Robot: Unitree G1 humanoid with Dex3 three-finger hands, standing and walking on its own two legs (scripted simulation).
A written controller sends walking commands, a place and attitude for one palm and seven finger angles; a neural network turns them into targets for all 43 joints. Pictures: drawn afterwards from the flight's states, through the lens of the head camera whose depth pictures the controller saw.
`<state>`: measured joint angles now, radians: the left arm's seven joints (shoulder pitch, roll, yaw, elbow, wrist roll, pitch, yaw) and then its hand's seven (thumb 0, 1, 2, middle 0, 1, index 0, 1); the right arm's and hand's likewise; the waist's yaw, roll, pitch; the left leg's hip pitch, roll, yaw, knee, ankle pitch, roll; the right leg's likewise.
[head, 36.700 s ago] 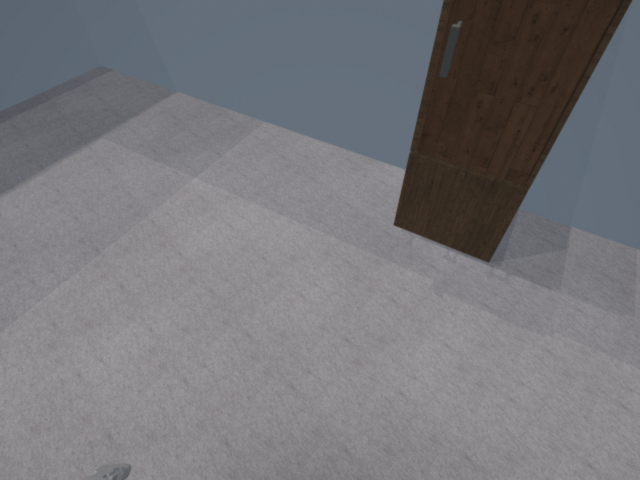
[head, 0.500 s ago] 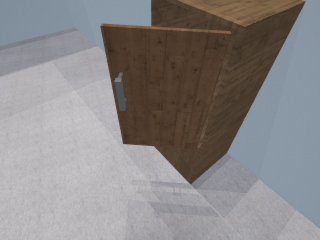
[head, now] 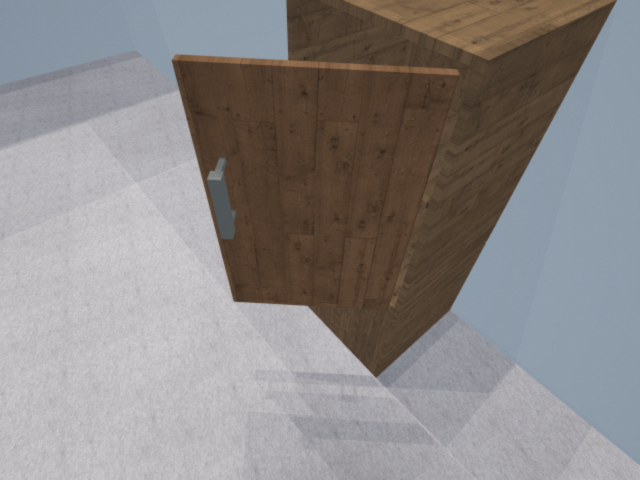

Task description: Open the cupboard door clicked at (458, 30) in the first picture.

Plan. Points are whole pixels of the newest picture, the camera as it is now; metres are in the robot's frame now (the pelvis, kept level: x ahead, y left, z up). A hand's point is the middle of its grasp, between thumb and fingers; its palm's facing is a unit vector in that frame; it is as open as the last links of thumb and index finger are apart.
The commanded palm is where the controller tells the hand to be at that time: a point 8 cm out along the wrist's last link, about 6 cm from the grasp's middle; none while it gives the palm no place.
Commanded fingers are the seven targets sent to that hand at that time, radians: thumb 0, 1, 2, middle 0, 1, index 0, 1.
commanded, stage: come to a stop and stand still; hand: left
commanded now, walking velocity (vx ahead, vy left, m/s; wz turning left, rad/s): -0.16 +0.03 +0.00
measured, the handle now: (224, 199) +0.53 +0.20 +0.02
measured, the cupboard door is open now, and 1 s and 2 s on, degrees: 47 47 47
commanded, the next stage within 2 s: look again from close up in 1.38 s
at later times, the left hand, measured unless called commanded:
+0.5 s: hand out of the picture -0.01 +0.21 -0.17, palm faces -0.01 -0.96 -0.26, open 7.3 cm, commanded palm none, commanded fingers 0.00 0.90 0.90 -0.20 -0.30 -0.20 -0.30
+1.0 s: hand out of the picture +0.02 +0.18 -0.17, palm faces -0.02 -0.98 -0.22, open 7.3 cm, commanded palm none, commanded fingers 0.00 0.90 0.90 -0.20 -0.30 -0.20 -0.30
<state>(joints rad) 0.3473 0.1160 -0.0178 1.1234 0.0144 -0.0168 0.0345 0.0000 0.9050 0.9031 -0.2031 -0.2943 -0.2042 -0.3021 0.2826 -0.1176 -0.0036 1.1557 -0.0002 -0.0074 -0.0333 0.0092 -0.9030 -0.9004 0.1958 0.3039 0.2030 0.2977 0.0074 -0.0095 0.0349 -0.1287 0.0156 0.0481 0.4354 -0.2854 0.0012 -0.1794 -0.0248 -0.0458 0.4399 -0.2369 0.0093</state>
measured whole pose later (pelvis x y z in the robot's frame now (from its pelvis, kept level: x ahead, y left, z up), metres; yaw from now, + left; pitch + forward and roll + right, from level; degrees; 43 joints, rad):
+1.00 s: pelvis -0.02 +0.00 +0.00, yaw +0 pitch +0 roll +1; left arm 0.21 0.20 -0.02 1.08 0.01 -0.02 0.01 0.00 0.90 0.90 -0.20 -0.29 -0.21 -0.30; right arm 0.23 -0.20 0.00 1.09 -0.01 -0.02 -0.01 0.01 -0.90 -0.90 0.19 0.30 0.20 0.30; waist 0.00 0.00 0.05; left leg -0.17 0.01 0.06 0.44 -0.26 0.00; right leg -0.24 -0.02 -0.02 0.47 -0.23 0.00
